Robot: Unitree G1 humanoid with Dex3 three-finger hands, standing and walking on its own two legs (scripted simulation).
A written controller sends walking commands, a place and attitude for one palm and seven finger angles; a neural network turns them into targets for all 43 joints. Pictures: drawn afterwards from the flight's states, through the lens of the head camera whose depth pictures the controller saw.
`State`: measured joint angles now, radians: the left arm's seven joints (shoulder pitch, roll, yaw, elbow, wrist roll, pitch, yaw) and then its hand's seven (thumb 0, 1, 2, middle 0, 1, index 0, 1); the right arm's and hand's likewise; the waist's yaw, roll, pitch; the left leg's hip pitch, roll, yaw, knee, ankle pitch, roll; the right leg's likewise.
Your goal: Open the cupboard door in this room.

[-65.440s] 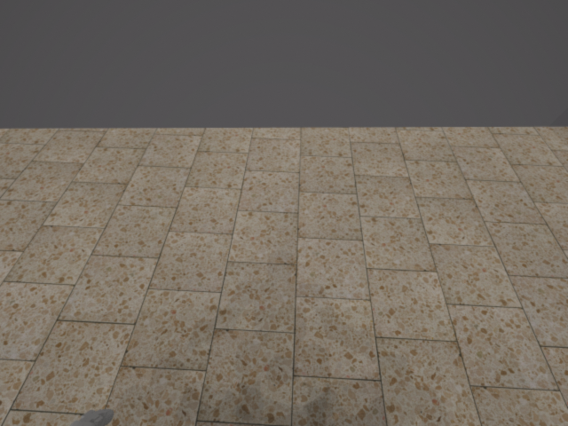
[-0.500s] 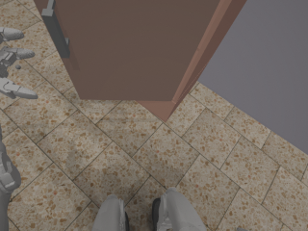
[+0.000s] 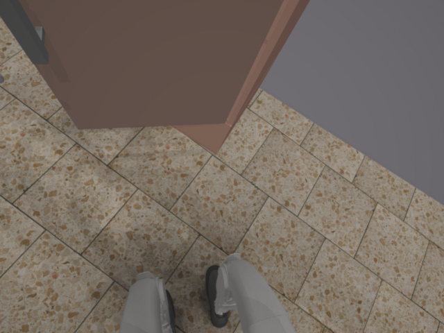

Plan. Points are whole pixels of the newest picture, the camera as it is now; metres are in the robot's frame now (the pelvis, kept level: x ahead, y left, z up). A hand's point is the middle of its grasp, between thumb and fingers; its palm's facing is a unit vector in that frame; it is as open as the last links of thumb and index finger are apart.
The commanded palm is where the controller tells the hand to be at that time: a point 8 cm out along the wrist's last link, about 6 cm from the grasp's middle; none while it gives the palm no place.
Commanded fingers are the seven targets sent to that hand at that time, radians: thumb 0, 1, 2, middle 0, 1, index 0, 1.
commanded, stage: move the hooked fingers beside the handle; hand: left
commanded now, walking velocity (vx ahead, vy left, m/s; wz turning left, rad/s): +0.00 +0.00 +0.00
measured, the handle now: (20, 13) +0.59 +0.23 +0.07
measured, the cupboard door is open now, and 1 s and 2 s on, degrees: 39 39 39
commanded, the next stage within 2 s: slide the fingers in behind the handle in 0.70 s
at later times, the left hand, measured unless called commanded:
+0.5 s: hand out of the picture +0.54 +0.29 +0.07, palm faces +0.02 -1.00 -0.02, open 14.0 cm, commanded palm +0.53 +0.31 +0.07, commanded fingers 0.00 -0.50 0.30 -0.30 -1.20 -0.30 -1.20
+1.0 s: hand out of the picture +0.54 +0.28 +0.07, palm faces -0.01 -1.00 -0.01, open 14.0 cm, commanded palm +0.53 +0.29 +0.07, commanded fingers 0.00 -0.50 0.30 -0.30 -1.20 -0.30 -1.20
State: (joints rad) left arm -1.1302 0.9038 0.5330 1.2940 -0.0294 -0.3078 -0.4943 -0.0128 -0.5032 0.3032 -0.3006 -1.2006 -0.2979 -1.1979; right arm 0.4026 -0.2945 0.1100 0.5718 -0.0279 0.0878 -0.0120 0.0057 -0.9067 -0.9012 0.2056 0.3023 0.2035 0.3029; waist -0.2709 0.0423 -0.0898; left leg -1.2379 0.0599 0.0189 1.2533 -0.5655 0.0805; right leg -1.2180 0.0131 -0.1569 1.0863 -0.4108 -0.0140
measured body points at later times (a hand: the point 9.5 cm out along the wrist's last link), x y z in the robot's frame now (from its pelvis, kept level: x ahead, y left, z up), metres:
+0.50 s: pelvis +0.02 +0.00 +0.01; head +0.20 +0.05 +0.42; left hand +0.53 +0.34 +0.07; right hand +0.01 -0.27 -0.07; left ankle +0.00 +0.06 -0.63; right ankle +0.05 -0.12 -0.63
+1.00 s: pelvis +0.00 +0.00 +0.01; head +0.19 +0.05 +0.41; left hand +0.53 +0.33 +0.07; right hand +0.00 -0.27 -0.08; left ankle +0.00 +0.06 -0.63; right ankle +0.05 -0.12 -0.63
